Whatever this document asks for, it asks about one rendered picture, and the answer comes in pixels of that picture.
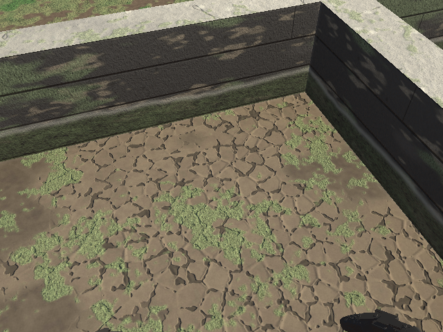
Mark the robot right hand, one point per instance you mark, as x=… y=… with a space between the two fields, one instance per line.
x=380 y=321

